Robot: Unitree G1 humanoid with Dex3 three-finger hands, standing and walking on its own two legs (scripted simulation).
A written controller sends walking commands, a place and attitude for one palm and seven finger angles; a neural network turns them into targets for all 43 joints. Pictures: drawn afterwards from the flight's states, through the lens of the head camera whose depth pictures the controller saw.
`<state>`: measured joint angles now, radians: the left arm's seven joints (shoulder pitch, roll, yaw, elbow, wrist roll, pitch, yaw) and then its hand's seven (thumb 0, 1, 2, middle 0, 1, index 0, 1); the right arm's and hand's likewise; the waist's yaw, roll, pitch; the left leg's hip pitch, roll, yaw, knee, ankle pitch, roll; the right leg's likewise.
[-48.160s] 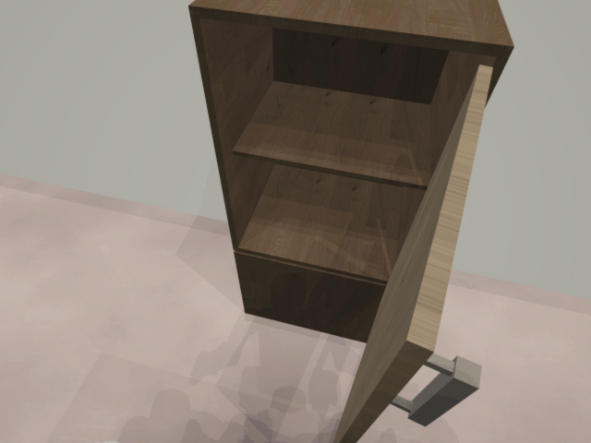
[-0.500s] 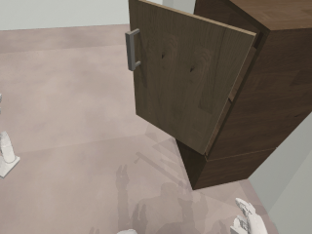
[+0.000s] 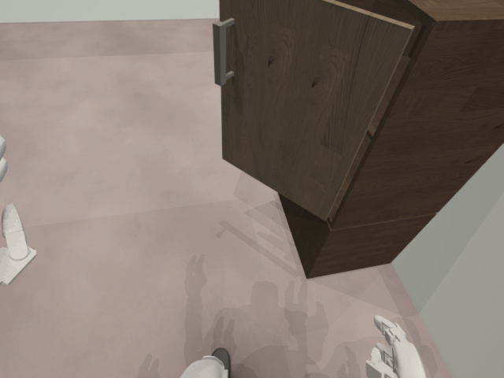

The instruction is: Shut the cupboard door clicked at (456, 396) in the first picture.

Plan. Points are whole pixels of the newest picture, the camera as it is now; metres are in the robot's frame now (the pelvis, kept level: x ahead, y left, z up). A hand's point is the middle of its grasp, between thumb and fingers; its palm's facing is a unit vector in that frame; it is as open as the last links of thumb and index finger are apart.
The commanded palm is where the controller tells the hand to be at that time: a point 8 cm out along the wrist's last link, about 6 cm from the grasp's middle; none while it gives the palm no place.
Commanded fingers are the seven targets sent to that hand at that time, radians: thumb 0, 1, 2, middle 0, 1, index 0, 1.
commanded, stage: stop stepping back and stand still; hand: left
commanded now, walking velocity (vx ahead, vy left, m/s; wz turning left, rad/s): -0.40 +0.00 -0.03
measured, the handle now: (225, 52) +0.81 +0.15 +0.09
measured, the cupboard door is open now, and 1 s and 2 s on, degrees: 41 41 41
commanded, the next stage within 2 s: let the arm hang, fingers relaxed in 1.34 s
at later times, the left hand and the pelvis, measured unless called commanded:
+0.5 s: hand out of the picture +0.11 +0.33 +0.20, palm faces +0.42 -0.81 -0.41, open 7.4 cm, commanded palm +0.07 +0.37 +0.19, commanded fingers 0.00 0.90 0.90 -0.20 -0.30 -0.20 -0.30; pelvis -0.07 +0.07 +0.00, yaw +0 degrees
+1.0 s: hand out of the picture +0.13 +0.36 +0.17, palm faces +0.34 -0.80 -0.50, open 7.4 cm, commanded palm +0.06 +0.39 +0.19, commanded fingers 0.00 0.90 0.90 -0.20 -0.30 -0.20 -0.30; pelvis -0.09 +0.10 +0.01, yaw -4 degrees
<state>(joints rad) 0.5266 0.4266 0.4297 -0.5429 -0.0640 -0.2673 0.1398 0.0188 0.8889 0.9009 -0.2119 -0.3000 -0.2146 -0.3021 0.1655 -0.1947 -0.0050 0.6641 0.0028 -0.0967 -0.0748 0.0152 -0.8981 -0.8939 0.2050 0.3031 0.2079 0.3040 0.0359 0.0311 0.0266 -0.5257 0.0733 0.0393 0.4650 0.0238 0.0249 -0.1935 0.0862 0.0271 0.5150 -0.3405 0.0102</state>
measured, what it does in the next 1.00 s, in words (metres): steps to the left: right foot, then left foot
